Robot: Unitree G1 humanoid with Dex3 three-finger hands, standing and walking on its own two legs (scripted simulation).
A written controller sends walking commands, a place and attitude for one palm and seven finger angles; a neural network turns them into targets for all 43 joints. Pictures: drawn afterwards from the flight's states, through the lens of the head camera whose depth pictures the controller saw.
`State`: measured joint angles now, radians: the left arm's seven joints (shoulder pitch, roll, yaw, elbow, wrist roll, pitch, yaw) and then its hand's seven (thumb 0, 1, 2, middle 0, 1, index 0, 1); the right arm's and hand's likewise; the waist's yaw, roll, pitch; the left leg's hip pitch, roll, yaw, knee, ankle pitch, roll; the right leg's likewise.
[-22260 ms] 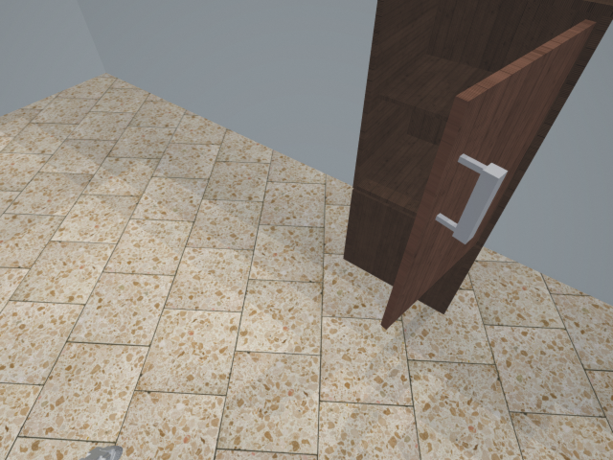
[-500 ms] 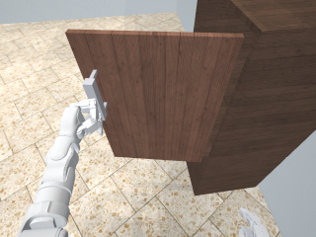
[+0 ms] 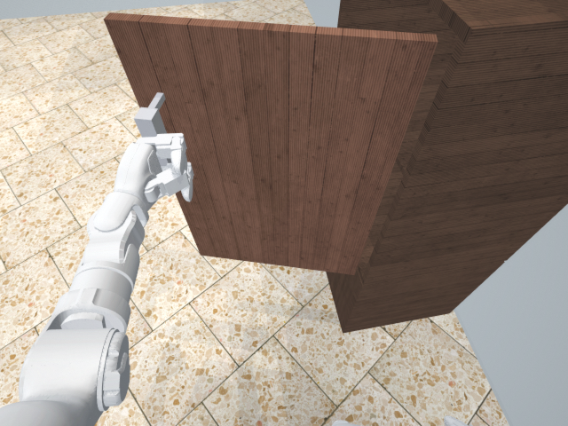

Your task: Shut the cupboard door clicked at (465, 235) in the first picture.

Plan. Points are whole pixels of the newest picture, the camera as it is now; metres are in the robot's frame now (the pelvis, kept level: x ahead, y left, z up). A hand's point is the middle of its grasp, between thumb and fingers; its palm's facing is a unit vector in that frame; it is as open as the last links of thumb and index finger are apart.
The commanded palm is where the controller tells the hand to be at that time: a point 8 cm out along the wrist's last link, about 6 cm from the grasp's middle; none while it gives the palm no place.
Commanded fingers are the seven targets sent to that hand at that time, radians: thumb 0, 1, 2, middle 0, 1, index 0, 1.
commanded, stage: push the door shut along its arc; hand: left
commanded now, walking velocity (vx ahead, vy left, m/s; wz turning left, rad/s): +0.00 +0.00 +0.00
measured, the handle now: (166, 141) +0.52 +0.18 +0.10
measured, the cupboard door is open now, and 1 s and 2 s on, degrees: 72 59 45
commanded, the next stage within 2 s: pull the fist back off the door in 1.28 s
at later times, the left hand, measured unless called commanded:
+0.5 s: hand (211, 146) +0.49 +0.10 +0.11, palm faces -0.32 -0.95 -0.01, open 3.1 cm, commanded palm +0.50 +0.15 +0.11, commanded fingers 0.00 0.90 0.90 -1.30 -1.50 -1.30 -1.50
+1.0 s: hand (234, 125) +0.54 +0.07 +0.11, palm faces -0.42 -0.91 +0.00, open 3.1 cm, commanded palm +0.55 +0.11 +0.11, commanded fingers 0.00 0.90 0.90 -1.30 -1.50 -1.30 -1.50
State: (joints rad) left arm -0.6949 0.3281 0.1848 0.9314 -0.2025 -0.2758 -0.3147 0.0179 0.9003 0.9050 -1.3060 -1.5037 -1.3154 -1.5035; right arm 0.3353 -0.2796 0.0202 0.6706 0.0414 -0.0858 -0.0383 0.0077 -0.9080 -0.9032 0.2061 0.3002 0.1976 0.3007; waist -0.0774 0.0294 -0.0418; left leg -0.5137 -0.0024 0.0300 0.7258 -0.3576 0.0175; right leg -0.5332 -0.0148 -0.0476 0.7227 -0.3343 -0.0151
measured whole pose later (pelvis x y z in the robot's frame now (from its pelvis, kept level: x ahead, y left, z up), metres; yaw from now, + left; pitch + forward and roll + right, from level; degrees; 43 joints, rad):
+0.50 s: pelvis -0.01 +0.00 -0.01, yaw -1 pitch +14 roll -1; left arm -1.02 0.46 0.25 1.22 -0.15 -0.27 -0.43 0.02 0.90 0.90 -1.30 -1.50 -1.30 -1.50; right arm 0.39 -0.30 0.03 0.68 0.02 -0.08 -0.04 0.01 -0.91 -0.90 0.21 0.30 0.20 0.30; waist -0.18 0.02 -0.04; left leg -0.69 0.02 0.03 0.82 -0.37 0.02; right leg -0.71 0.00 -0.05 0.79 -0.33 -0.02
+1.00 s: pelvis +0.00 +0.00 -0.02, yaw -1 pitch +19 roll -1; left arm -1.22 0.51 0.23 1.31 -0.12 -0.21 -0.48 0.01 0.90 0.93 -1.30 -1.50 -1.30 -1.50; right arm 0.41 -0.29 0.03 0.69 -0.01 -0.06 -0.04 0.00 -0.91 -0.90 0.21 0.30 0.20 0.30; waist -0.22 0.04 -0.04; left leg -0.81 0.03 0.03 0.88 -0.40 0.02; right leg -0.81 0.01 -0.05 0.83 -0.35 -0.02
